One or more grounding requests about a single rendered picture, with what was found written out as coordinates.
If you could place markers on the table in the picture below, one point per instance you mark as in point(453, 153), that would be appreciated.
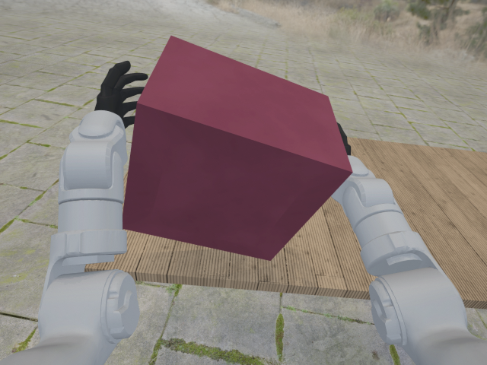
point(442, 193)

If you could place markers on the left robot forearm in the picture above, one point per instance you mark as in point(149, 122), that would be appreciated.
point(91, 194)

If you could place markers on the left robot hand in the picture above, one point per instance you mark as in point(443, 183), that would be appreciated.
point(112, 94)

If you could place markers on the carton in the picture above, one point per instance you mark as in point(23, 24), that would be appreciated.
point(228, 156)

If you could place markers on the robot right upper arm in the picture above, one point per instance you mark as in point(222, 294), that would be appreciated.
point(419, 311)

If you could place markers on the right robot forearm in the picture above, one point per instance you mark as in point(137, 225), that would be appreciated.
point(388, 245)

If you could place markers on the robot left upper arm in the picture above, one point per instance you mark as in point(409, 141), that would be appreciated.
point(82, 318)

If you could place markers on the right robot hand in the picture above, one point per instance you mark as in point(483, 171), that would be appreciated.
point(344, 139)

